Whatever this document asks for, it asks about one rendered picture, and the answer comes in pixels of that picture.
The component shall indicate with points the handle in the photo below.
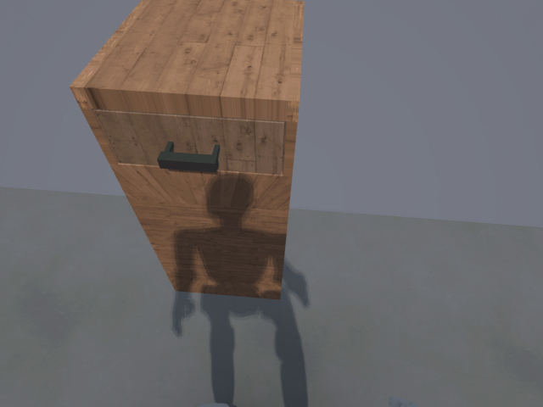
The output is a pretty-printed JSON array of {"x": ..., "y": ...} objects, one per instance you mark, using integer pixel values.
[{"x": 188, "y": 161}]

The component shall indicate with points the cabinet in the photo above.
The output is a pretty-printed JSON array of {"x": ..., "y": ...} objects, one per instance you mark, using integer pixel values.
[{"x": 218, "y": 232}]

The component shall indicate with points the drawer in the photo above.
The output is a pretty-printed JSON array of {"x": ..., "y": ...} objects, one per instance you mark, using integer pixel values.
[{"x": 245, "y": 145}]

